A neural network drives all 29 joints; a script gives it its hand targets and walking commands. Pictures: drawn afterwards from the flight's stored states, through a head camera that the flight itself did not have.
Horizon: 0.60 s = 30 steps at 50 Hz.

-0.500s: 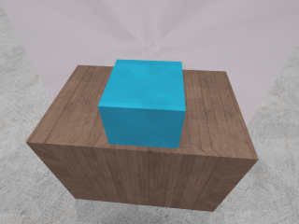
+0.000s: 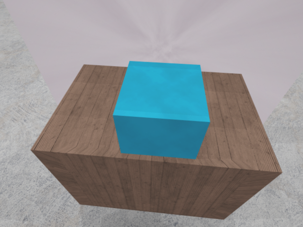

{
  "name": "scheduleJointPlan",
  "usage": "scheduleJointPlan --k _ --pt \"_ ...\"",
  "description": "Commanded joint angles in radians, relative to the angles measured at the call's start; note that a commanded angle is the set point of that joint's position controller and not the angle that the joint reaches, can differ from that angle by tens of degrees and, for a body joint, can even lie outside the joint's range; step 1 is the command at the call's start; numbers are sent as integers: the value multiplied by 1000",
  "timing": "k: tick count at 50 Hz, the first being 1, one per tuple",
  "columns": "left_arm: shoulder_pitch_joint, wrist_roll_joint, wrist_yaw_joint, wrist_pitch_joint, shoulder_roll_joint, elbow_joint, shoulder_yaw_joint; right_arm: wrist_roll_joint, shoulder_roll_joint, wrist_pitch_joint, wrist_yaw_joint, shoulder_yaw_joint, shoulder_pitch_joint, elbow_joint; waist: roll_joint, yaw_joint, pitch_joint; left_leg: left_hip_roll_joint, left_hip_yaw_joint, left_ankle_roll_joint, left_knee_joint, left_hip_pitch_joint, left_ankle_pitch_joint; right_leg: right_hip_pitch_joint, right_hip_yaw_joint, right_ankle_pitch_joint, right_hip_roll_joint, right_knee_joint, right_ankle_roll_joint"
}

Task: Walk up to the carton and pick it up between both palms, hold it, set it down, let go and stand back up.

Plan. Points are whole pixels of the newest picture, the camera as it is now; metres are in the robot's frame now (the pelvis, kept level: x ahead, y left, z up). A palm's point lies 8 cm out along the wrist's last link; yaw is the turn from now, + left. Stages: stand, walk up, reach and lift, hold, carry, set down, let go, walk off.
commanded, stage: walk up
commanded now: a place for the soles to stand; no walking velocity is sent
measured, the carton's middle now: (161, 108) +0.53 -0.04 -0.01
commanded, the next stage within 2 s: reach and lift in 1.38 s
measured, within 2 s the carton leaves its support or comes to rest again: neither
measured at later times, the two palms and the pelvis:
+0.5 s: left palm out of the picture +0.13 +0.27 -0.12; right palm out of the picture +0.09 -0.22 -0.12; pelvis +0.04 +0.03 +0.00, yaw -3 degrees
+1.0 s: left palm out of the picture +0.09 +0.27 -0.12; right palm out of the picture +0.04 -0.24 -0.14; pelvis +0.03 +0.02 +0.00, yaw -7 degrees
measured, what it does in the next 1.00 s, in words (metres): steps on the spot: right foot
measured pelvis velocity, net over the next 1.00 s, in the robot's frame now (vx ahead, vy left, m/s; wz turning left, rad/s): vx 0.03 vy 0.02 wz -0.12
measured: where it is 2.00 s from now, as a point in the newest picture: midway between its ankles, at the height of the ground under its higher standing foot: outside the picture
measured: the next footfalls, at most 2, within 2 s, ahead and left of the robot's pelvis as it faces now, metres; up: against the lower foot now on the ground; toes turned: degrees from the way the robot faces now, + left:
right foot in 0.18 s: +0.11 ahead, -0.10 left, +0.00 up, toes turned +3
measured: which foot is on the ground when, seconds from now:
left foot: down 0.00-1.00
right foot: up 0.00-0.16, down 0.18-1.00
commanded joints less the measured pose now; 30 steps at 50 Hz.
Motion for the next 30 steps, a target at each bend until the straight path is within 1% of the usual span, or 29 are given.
scheduleJointPlan --k 1,2,3,4,5,6,7,8,9,10,11,12,13,14,15,16,17,18,19,21,23,24,25,26,27,29,30 --pt "-29 0 11 -35 29 -121 3 -8 -145 0 -26 -24 121 -23 136 -66 78 285 -328 145 -254 213 339 -327 31 -46 17 141 -23" --pt "-14 -4 10 -44 26 -123 4 -14 -130 -3 -27 -19 94 -28 114 -47 30 267 -278 151 -223 234 471 -281 27 4 20 98 -22" --pt "-2 -7 11 -50 26 -129 2 -15 -126 -5 -28 -14 61 -37 106 -32 -11 249 -212 148 -192 221 576 -207 12 61 30 57 -17" --pt "12 -9 9 -51 15 -128 -3 -18 -119 -6 -30 -8 29 -37 90 -12 -46 231 -166 136 -156 199 663 -125 -8 133 38 -8 -17" --pt "16 -10 9 -53 4 -134 -5 -12 -119 -4 -31 -4 1 -45 81 3 -62 206 -119 119 -120 165 697 -47 -32 238 53 -81 -20" --pt "21 -8 11 -53 -2 -135 -4 -8 -123 0 -30 1 -26 -48 74 23 -67 191 -89 98 -79 122 708 29 -58 362 65 -159 -23" --pt "37 -8 12 -52 -1 -132 -3 -1 -130 5 -29 5 -42 -46 57 43 -49 175 -73 68 -42 59 661 102 -75 493 70 -243 -31" --pt "48 -5 13 -50 18 -131 1 9 -117 6 -27 13 -34 -49 45 51 -60 167 -84 34 -29 -8 576 182 -36 583 42 -260 -43" --pt "46 -3 16 -47 60 -141 11 21 -98 6 -26 21 -7 -51 8 43 -75 153 -84 -10 2 -90 414 258 82 680 -56 -237 -78" --pt "44 -6 19 -42 108 -155 24 22 -72 10 -29 30 38 -52 -74 31 -84 108 -74 -52 78 -131 135 263 280 687 -206 -295 -138" --pt "29 -27 21 -33 134 -140 28 19 -55 28 -38 29 65 -35 -109 17 -45 55 -53 -68 141 -66 -161 136 357 679 -304 -358 -225" --pt "-4 -36 23 -29 135 -130 29 7 -51 40 -44 28 53 -33 -126 12 15 56 -68 -62 140 -69 -236 63 371 612 -313 -397 -252" --pt "-44 -37 21 -27 126 -129 25 -4 -54 40 -44 27 43 -35 -147 5 46 70 -79 -61 99 -70 -198 30 342 593 -284 -408 -234" --pt "-81 -35 18 -25 114 -133 15 -1 -66 33 -41 26 52 -29 -130 -9 55 81 -85 -59 15 -33 -103 -1 283 597 -241 -398 -195" --pt "-115 -32 12 -27 102 -140 8 7 -73 21 -34 20 69 -12 -116 -32 22 87 -89 -47 -68 28 30 -12 221 594 -188 -374 -146" --pt "-130 -32 4 -32 92 -137 4 12 -84 7 -30 17 56 -7 -78 -26 7 108 -110 -35 -122 73 150 -25 156 614 -131 -332 -101" --pt "-101 -35 -5 -38 82 -128 -1 11 -108 -2 -26 13 19 -12 -44 0 -24 134 -139 -19 -143 102 192 -23 121 591 -84 -298 -71" --pt "-98 -38 -9 -42 70 -119 -8 21 -110 -7 -24 13 -6 -11 -21 9 -24 153 -143 -6 -150 85 204 -3 97 539 -58 -283 -58" --pt "-108 -35 -8 -42 60 -112 -11 28 -100 -9 -23 15 -10 -3 5 8 -24 158 -134 6 -166 50 193 45 85 519 -46 -267 -55" --pt "-125 -30 -7 -42 64 -97 -15 35 -95 -11 -27 16 -35 -1 18 10 -16 164 -124 10 -188 64 276 55 80 561 -45 -248 -50" --pt "-127 -28 -6 -41 71 -82 -17 33 -103 -8 -31 13 -44 -5 33 10 -18 171 -111 -4 -191 99 355 27 61 550 -36 -239 -46" --pt "-133 -30 -5 -40 67 -75 -21 36 -105 -6 -32 11 -43 -5 44 3 -11 175 -109 -12 -197 94 354 25 57 531 -32 -240 -41" --pt "-135 -29 -3 -39 64 -71 -20 34 -103 -4 -32 8 -52 -3 47 4 -6 175 -104 -10 -203 96 342 17 55 515 -31 -246 -38" --pt "-137 -30 -1 -38 61 -64 -22 34 -104 -1 -31 7 -61 -6 70 6 2 176 -98 -8 -214 92 323 11 56 499 -30 -248 -36" --pt "-135 -30 1 -37 67 -59 -24 35 -103 1 -30 9 -70 -6 71 7 -2 175 -95 -4 -223 89 295 16 51 481 -26 -252 -35" --pt "-140 -27 3 -37 74 -49 -23 36 -104 5 -29 8 -78 -12 46 8 11 178 -91 -2 -229 72 249 11 51 470 -24 -253 -32" --pt "-139 -27 2 -36 80 -44 -23 38 -106 6 -29 7 -80 -9 45 8 11 173 -86 -4 -232 76 234 5 52 469 -25 -257 -31"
